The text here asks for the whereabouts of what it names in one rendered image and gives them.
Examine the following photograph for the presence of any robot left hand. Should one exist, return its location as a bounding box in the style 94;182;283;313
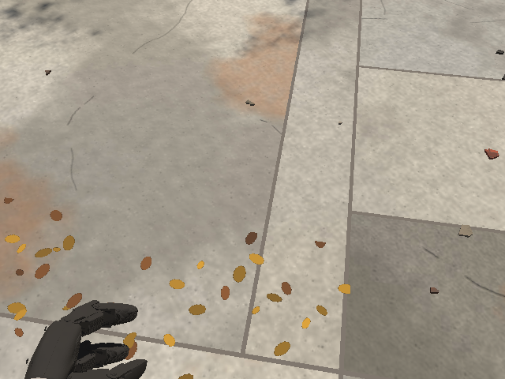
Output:
24;300;148;379

